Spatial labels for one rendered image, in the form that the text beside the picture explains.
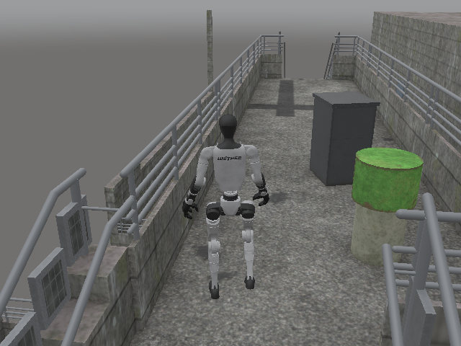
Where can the robot right hand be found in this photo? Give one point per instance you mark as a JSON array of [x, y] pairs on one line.
[[265, 201]]

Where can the robot left upper arm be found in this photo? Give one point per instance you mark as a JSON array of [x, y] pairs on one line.
[[205, 154]]

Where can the robot right forearm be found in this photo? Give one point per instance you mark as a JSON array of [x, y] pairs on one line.
[[262, 188]]

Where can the right robot foot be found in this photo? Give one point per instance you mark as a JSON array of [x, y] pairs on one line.
[[249, 283]]

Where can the left robot foot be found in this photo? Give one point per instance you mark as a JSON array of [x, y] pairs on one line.
[[214, 292]]

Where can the robot foot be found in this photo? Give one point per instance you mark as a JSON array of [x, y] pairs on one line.
[[214, 292], [249, 283]]

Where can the robot left forearm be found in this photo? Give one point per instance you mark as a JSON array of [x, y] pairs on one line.
[[193, 191]]

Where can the robot left hand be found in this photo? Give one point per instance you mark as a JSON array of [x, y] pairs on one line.
[[186, 208]]

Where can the robot right upper arm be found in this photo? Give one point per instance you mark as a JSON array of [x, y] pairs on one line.
[[252, 152]]

